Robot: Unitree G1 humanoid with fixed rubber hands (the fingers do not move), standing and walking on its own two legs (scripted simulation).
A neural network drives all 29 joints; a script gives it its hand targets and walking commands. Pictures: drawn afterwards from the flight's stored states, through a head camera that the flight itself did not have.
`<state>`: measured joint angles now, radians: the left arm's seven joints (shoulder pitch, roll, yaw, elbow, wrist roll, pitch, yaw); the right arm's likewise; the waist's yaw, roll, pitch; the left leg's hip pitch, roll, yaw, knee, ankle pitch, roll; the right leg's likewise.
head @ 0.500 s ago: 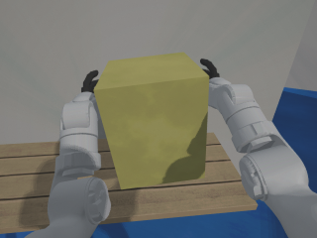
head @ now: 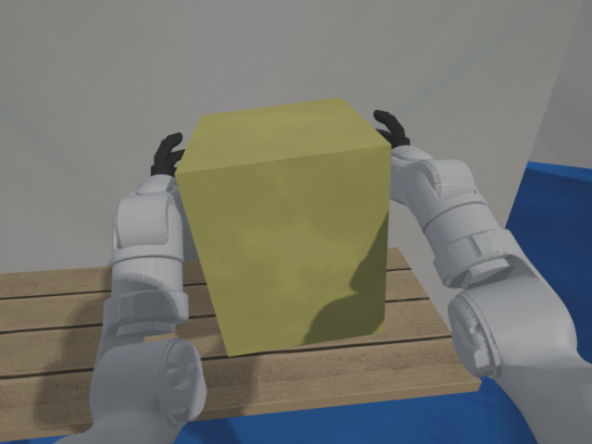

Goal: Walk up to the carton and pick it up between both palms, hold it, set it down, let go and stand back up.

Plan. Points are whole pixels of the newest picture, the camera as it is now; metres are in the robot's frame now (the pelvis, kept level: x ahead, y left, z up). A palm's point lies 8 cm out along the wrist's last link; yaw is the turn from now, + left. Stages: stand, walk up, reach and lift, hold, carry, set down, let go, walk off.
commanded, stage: hold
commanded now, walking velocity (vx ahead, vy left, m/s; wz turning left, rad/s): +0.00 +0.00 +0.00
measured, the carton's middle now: (288, 219) +0.35 +0.00 +0.23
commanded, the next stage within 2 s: set down in 1.90 s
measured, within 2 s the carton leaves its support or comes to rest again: neither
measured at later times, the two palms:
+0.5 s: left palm (170, 189) +0.36 +0.15 +0.28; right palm (395, 166) +0.36 -0.14 +0.29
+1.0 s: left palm (170, 188) +0.36 +0.15 +0.28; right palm (397, 166) +0.36 -0.14 +0.30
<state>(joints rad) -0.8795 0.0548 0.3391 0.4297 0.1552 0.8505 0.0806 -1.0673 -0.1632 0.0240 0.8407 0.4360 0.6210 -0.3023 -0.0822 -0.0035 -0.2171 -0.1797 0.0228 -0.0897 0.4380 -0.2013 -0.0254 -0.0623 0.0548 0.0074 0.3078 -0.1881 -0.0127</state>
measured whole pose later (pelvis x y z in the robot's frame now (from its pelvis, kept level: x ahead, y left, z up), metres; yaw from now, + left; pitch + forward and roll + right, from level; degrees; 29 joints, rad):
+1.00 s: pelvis +0.00 +0.00 +0.00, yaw -1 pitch -4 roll -2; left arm -0.85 0.03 0.36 0.35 0.18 0.88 0.07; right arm -1.03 -0.16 0.02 0.76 0.43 0.66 -0.31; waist -0.08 0.01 -0.19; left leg -0.14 0.02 -0.08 0.43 -0.21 -0.02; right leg -0.04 0.05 0.03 0.31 -0.20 -0.01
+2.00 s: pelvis +0.01 +0.00 +0.00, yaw -1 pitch -4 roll -2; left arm -0.85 0.03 0.36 0.35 0.18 0.87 0.07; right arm -1.03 -0.16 0.02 0.76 0.44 0.65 -0.32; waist -0.08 0.01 -0.19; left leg -0.15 0.02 -0.09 0.43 -0.21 -0.02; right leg -0.04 0.06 0.03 0.31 -0.20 -0.01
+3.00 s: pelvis +0.00 -0.02 +0.00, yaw +1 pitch -7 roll -1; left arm -0.77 -0.04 0.39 0.44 0.31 0.54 0.05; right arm -0.90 -0.03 -0.17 0.98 0.10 0.15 -0.12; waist -0.03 -0.07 -0.04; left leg -0.06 0.02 -0.11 0.35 -0.16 -0.05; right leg 0.02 0.05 -0.03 0.31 -0.20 -0.04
